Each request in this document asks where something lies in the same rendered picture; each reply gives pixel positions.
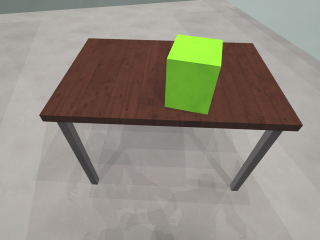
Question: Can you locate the carton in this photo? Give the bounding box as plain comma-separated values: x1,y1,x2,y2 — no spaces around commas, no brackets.
164,34,223,115

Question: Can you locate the table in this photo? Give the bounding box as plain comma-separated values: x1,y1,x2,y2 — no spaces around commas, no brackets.
39,38,303,191

